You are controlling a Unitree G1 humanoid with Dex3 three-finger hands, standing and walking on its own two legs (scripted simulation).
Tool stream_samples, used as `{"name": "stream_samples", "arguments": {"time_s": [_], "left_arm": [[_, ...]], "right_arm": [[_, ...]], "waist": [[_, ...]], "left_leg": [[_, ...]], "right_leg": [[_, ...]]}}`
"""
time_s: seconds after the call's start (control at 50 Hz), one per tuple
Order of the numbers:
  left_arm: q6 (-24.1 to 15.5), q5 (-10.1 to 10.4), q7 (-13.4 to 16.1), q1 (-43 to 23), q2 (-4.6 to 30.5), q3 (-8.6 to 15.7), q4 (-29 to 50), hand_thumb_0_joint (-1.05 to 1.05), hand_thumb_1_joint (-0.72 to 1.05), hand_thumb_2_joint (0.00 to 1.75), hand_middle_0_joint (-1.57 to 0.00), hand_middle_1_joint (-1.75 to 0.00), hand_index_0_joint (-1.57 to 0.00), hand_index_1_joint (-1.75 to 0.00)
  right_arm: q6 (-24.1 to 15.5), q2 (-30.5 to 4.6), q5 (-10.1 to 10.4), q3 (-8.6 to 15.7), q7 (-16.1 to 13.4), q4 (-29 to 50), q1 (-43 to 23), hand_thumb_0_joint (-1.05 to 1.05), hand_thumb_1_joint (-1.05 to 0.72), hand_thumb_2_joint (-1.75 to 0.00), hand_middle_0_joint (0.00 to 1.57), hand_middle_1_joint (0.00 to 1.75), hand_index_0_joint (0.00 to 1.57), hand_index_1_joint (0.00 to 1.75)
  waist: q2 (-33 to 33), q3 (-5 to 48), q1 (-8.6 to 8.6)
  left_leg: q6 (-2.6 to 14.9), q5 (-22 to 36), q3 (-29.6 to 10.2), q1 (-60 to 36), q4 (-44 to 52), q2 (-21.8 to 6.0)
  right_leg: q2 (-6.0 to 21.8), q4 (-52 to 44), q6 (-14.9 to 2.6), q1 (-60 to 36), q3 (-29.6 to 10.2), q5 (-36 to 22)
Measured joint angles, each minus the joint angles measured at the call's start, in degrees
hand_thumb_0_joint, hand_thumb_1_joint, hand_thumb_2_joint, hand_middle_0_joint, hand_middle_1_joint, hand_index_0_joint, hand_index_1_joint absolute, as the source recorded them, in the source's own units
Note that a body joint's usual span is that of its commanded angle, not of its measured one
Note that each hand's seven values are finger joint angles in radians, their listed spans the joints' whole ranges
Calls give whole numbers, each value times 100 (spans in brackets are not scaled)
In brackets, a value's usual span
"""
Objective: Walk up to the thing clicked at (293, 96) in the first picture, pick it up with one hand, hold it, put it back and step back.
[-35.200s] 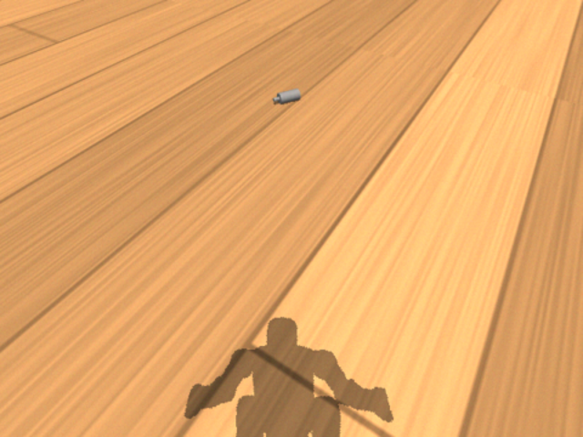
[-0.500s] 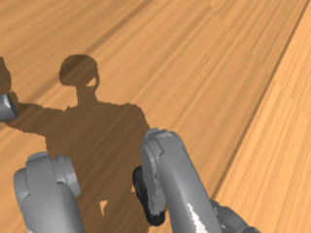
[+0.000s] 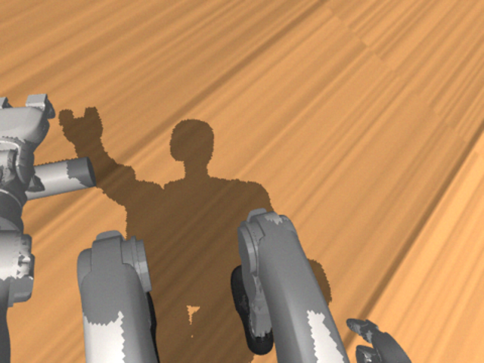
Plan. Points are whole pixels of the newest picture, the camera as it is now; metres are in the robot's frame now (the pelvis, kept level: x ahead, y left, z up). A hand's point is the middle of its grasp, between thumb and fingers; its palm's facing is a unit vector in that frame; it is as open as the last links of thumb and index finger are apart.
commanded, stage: withdraw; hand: left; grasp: from above
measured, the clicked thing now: (47, 180) +0.48 +0.32 -0.33
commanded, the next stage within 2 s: home in 0.04 s
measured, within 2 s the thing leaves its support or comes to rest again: neither
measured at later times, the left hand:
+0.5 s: hand (27, 163) +0.46 +0.29 -0.15, palm faces -0.28 -0.29 -0.91, open 10.3 cm
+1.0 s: hand out of the picture +0.28 +0.24 +0.08, palm faces -0.02 -0.90 -0.43, open 7.4 cm
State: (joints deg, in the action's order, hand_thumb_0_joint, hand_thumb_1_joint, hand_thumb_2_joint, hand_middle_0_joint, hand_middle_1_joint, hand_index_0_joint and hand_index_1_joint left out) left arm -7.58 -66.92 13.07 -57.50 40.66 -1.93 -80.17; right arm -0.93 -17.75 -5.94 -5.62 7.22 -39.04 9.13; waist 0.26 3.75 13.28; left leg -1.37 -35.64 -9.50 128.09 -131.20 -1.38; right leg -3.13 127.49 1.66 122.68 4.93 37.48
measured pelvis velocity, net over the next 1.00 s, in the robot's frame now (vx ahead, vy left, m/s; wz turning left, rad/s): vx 0.02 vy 0.00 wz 0.10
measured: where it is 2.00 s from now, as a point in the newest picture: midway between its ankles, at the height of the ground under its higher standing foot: (202, 338)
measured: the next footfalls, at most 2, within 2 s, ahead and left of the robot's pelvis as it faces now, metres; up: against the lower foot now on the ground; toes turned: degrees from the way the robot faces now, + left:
none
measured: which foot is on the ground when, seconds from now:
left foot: down 0.00-1.00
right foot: down 0.00-1.00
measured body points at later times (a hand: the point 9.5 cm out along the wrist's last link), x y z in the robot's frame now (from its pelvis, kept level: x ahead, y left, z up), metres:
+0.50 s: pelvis +0.01 +0.01 +0.00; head +0.23 +0.07 +0.39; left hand +0.47 +0.31 -0.10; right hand +0.08 -0.24 -0.12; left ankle +0.09 +0.14 -0.33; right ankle +0.11 -0.12 -0.33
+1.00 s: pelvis +0.02 +0.00 +0.19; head +0.15 +0.05 +0.61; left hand +0.28 +0.29 +0.10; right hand +0.25 -0.23 +0.10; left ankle +0.09 +0.14 -0.33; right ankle +0.11 -0.12 -0.33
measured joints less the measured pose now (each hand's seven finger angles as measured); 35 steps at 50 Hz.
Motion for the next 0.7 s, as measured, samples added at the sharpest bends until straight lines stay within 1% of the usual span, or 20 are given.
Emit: {"name": "stream_samples", "arguments": {"time_s": [0.1,0.16,0.22,0.28,0.3,0.34,0.38,0.42,0.48,0.54,0.58,0.64,0.7], "left_arm": [[-215,-308,246,-61,311,131,-414,0,-49,101,-8,-100,-8,-100],[-327,-385,448,-69,446,183,-614,0,-49,100,-9,-100,-9,-100],[-444,-456,653,-2,518,329,-577,0,-46,99,-11,-98,-11,-97],[-454,-419,851,193,452,474,-244,0,-38,98,-16,-91,-16,-91],[-433,-370,905,293,392,525,-69,0,-34,98,-17,-88,-17,-88],[-347,-191,997,524,214,646,314,-1,-25,97,-20,-82,-19,-82],[-197,72,1055,725,-4,726,638,-1,-15,97,-22,-76,-21,-77],[10,407,1038,866,-224,750,856,-1,-4,98,-23,-71,-22,-72],[376,1049,822,1086,-522,714,1168,-1,14,98,-24,-64,-23,-65],[753,1781,398,1520,-804,607,1771,0,31,99,-25,-58,-24,-59],[951,2259,31,1896,-970,492,2259,0,42,100,-25,-55,-24,-56],[1172,2965,-494,2523,-1173,383,3028,0,57,102,-25,-51,-24,-52],[1311,3595,-863,3126,-1351,269,3762,0,69,101,-24,-46,-24,-47]], "right_arm": [[14,-44,-86,-106,-111,-59,101,0,-89,-89,20,30,20,30],[-13,-21,-164,-162,-118,-117,146,0,-89,-89,20,30,20,30],[-63,49,-242,-200,-107,-152,171,0,-89,-89,20,30,20,30],[-126,159,-290,-174,-66,-164,204,0,-89,-89,20,30,20,30],[-143,202,-293,-151,-44,-172,215,0,-89,-89,20,30,20,30],[-162,295,-274,-85,5,-194,230,0,-89,-89,20,30,20,30],[-177,387,-229,1,46,-218,229,0,-89,-89,20,30,20,30],[-182,468,-158,94,76,-236,204,0,-89,-89,21,30,20,30],[-185,538,-21,235,98,-246,126,0,-89,-89,21,30,20,30],[-141,519,149,362,88,-203,60,0,-89,-89,21,30,20,30],[-91,471,268,424,57,-146,28,0,-90,-89,21,30,20,30],[-20,374,417,485,-40,-33,-29,0,-90,-89,21,30,20,30],[-11,291,524,541,-171,84,-90,0,-90,-89,21,30,20,30]], "waist": [[101,-154,174],[161,-264,231],[195,-373,247],[192,-416,214],[181,-395,194],[140,-294,136],[79,-143,62],[11,31,-26],[-124,272,-182],[-290,505,-361],[-366,635,-488],[-407,755,-663],[-357,788,-811]], "left_leg": [[-10,51,-32,231,-175,38],[4,47,-43,382,-345,58],[19,41,-73,536,-508,84],[30,21,-82,653,-624,108],[34,8,-76,681,-645,112],[38,-32,-56,707,-652,111],[40,-81,-25,679,-603,106],[41,-132,16,587,-494,92],[47,-197,74,333,-229,62],[62,-237,153,-28,154,32],[72,-253,215,-338,450,4],[78,-249,287,-855,906,-42],[71,-196,332,-1378,1354,-63]], "right_leg": [[8,149,10,186,18,-24],[7,302,37,307,18,-5],[8,437,62,418,36,18],[17,538,68,501,41,59],[21,560,68,523,35,78],[27,576,69,549,18,123],[37,544,71,532,-7,175],[46,458,80,462,-38,223],[58,220,88,246,-77,272],[76,-134,80,-78,-125,297],[81,-406,70,-351,-166,298],[75,-837,51,-815,-210,262],[83,-1258,17,-1301,-231,197]]}}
